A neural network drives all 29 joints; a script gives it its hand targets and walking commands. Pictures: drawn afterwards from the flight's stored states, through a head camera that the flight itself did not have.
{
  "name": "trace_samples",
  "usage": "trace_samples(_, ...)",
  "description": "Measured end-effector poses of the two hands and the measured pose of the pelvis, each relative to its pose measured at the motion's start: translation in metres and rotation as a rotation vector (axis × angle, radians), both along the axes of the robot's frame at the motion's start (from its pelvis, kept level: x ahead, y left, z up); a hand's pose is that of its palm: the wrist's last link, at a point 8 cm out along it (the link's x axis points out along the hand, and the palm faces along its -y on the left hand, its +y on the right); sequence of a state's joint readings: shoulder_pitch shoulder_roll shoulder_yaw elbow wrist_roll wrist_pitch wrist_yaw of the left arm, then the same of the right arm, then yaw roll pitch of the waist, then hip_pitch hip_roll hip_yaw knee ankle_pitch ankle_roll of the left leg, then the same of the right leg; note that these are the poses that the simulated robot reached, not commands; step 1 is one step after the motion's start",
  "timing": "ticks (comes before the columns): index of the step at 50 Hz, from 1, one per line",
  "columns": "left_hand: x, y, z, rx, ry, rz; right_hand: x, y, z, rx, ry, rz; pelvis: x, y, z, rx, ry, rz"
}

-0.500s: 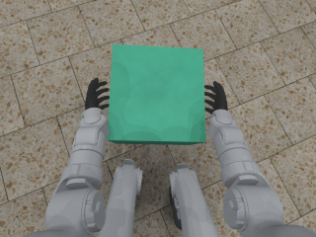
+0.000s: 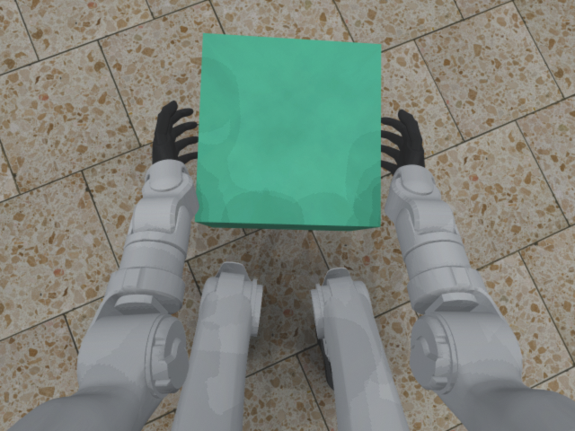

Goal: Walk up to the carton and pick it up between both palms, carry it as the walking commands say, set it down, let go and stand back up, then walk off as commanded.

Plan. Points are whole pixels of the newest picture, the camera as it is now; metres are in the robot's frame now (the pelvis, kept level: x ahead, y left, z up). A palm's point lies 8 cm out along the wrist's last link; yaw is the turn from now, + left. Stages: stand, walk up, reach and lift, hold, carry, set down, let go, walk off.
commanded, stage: set down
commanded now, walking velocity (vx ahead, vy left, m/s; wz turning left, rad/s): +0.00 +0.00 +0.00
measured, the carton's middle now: (287, 146) +0.50 +0.01 -0.19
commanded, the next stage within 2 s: none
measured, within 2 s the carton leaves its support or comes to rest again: neither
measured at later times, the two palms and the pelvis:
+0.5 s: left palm (184, 170) +0.47 +0.18 -0.24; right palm (371, 178) +0.46 -0.14 -0.24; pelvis -0.04 +0.00 -0.07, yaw +0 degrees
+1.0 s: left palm (192, 163) +0.49 +0.18 -0.29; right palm (368, 174) +0.48 -0.15 -0.29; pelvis -0.04 +0.00 -0.10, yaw -3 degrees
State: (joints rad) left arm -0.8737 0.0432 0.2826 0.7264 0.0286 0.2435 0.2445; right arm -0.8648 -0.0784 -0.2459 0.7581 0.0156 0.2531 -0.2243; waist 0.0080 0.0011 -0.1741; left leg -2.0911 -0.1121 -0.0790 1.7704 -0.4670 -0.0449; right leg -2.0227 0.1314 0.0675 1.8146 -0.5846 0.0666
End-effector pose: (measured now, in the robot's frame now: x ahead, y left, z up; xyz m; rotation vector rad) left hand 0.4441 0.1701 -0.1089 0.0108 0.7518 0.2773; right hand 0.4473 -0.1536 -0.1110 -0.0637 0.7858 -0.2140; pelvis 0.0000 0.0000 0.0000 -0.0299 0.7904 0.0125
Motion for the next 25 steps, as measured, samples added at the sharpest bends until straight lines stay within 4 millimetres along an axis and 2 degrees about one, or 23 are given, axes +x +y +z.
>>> trace_samples(9, 0.006, 0.003, -0.036, -0.003, 0.005, -0.007, 0.003, 0.002, -0.036, -0.001, 0.005, -0.003, -0.01, -0.001, -0.024, -0.002, -0.005, -0.004)
trace_samples(15, 0.013, 0.006, -0.066, -0.006, -0.015, -0.007, 0.012, 0.006, -0.063, -0.007, -0.016, -0.008, -0.024, 0.0, -0.036, -0.002, -0.103, -0.005)
trace_samples(20, 0.019, 0.007, -0.101, -0.016, -0.053, 0.005, 0.019, 0.007, -0.097, -0.01, -0.053, -0.004, -0.042, 0.0, -0.041, 0.0, -0.295, -0.001)
trace_samples(25, 0.021, 0.013, -0.128, -0.009, -0.023, -0.02, 0.014, 0.013, -0.127, -0.033, -0.022, 0.002, -0.04, -0.001, -0.065, -0.007, -0.293, 0.0)
